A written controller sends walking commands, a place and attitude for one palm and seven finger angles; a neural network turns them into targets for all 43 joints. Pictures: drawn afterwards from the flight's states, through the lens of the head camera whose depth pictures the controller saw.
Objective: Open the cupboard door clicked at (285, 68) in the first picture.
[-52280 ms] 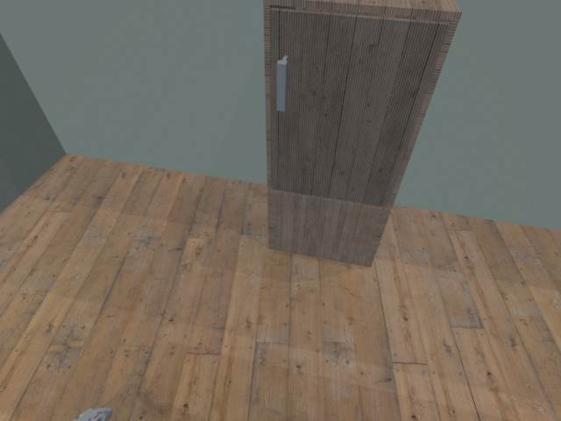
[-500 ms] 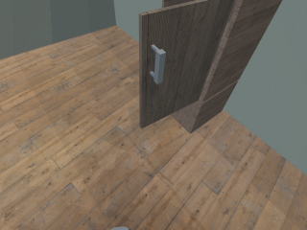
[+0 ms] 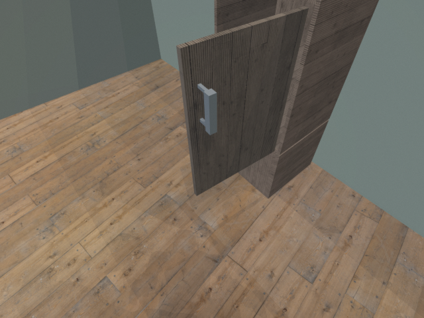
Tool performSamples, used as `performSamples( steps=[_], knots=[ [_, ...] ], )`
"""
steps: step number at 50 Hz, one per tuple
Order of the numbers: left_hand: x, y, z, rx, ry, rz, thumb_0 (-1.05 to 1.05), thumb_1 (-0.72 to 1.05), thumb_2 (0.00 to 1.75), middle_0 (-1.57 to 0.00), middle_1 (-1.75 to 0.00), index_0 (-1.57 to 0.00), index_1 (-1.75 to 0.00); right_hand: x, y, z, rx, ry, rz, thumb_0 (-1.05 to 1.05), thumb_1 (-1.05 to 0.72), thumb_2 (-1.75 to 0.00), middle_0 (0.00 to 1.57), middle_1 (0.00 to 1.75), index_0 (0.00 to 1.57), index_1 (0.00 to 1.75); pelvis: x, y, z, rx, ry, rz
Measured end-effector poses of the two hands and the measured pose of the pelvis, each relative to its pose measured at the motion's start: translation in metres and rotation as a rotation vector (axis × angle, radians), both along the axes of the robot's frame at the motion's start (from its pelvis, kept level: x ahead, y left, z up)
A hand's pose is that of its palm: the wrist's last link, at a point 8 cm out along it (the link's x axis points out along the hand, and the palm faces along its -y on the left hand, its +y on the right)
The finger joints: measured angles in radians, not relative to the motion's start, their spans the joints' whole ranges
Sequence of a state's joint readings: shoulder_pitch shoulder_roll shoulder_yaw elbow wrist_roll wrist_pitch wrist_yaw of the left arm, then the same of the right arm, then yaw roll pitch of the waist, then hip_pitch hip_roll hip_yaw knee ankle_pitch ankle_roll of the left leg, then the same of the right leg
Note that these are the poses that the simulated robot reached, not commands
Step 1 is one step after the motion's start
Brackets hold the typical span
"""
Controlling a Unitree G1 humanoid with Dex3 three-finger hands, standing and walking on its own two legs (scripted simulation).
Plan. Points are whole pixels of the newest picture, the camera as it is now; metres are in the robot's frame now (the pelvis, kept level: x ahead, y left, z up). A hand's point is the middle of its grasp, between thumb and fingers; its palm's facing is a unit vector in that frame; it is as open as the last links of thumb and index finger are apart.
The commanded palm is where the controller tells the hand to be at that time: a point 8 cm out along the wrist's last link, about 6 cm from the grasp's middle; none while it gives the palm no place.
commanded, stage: let the arm hang, fingers relaxed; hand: left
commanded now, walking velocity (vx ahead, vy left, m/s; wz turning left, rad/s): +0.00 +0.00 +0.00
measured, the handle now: (206, 109) +0.61 +0.05 +0.05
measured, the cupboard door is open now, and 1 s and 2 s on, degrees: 85 85 85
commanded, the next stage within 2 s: look to check the result in 0.16 s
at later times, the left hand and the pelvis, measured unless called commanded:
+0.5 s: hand out of the picture +0.07 +0.23 -0.16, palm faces -0.02 -0.95 -0.31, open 7.4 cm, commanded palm none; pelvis +0.02 -0.01 +0.00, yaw +0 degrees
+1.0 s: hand out of the picture +0.08 +0.21 -0.16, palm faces -0.02 -0.96 -0.28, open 7.4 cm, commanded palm none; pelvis +0.03 -0.01 +0.00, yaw +0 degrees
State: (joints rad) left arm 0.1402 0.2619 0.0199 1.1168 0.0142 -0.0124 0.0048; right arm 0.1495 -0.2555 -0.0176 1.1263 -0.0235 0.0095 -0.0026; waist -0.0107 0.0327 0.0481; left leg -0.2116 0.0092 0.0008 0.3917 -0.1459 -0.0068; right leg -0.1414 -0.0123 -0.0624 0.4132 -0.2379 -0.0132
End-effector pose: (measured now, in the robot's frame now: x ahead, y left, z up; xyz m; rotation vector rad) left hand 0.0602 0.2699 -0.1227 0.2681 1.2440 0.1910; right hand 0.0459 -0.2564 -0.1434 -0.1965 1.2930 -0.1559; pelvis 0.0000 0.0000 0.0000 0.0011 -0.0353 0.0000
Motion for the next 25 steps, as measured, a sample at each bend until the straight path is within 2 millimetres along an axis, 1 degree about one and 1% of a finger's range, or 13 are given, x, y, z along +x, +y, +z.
performSamples(
  steps=[5, 10, 14, 25],
  knots=[
    [0.023, -0.008, 0.000, -0.019, -0.035, -0.024, 0.00, 0.91, 0.89, -0.20, -0.30, -0.20, -0.30, 0.008, -0.011, 0.007, -0.029, -0.007, -0.003, 0.00, -0.91, -0.90, 0.20, 0.30, 0.20, 0.30, 0.005, -0.002, 0.001, 0.001, 0.002, -0.002],
    [0.031, -0.010, -0.001, -0.025, -0.033, -0.032, 0.00, 0.90, 0.89, -0.20, -0.30, -0.20, -0.30, 0.013, -0.018, 0.011, -0.049, -0.007, -0.004, 0.00, -0.91, -0.90, 0.20, 0.30, 0.20, 0.30, 0.010, -0.003, 0.003, 0.001, 0.004, -0.004],
    [0.028, -0.008, -0.001, -0.019, -0.011, -0.028, 0.00, 0.90, 0.89, -0.20, -0.30, -0.20, -0.30, 0.017, -0.021, 0.012, -0.054, -0.002, -0.001, 0.00, -0.91, -0.90, 0.20, 0.30, 0.20, 0.30, 0.013, -0.004, 0.003, 0.001, 0.006, -0.006],
    [0.010, 0.000, 0.001, 0.010, 0.058, 0.003, 0.00, 0.90, 0.89, -0.20, -0.30, -0.20, -0.30, 0.026, -0.018, 0.009, -0.039, 0.012, 0.010, 0.00, -0.91, -0.90, 0.20, 0.30, 0.20, 0.30, 0.020, -0.006, 0.004, 0.001, 0.010, -0.006]
  ],
)
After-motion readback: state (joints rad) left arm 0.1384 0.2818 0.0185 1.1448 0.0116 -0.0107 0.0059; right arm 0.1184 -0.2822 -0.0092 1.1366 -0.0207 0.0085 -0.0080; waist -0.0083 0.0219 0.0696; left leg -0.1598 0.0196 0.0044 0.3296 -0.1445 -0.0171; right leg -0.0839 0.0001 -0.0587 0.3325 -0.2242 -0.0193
